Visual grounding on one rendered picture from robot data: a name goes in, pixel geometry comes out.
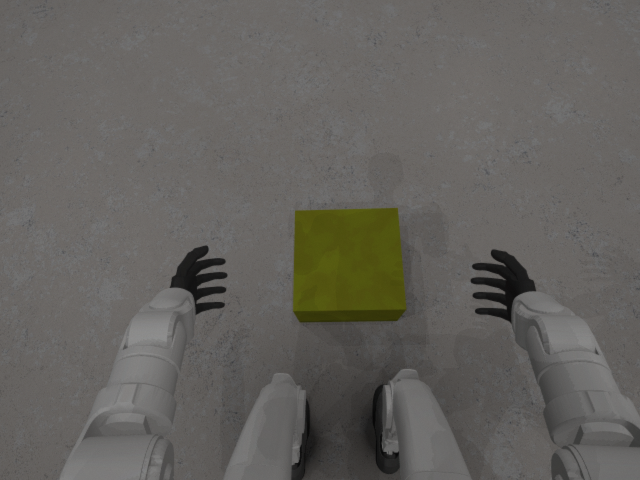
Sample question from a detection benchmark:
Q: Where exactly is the left robot upper arm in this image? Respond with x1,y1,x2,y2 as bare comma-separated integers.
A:
63,434,174,480

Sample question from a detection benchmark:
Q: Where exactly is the robot right shin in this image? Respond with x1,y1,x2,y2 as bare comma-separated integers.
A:
382,369,431,453

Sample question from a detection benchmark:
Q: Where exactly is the robot right hand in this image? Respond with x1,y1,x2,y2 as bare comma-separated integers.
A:
471,249,536,324

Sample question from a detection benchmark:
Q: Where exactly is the robot shin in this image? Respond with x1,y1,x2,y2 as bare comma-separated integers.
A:
260,373,302,463
382,369,431,453

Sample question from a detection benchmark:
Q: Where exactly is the robot left hand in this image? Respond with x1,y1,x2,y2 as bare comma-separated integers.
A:
170,246,227,315

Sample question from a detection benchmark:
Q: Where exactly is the robot left shin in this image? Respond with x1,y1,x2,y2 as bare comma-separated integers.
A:
260,373,302,463

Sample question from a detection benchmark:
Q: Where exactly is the robot right forearm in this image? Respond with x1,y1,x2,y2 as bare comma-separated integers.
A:
511,291,640,448

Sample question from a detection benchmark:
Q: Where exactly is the right robot upper arm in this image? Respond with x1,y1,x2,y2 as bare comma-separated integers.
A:
551,444,640,480

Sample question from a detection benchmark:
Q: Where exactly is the carton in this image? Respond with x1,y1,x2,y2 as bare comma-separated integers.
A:
293,208,406,322

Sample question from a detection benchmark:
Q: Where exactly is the robot left forearm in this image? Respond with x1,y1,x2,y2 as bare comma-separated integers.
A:
58,288,196,480

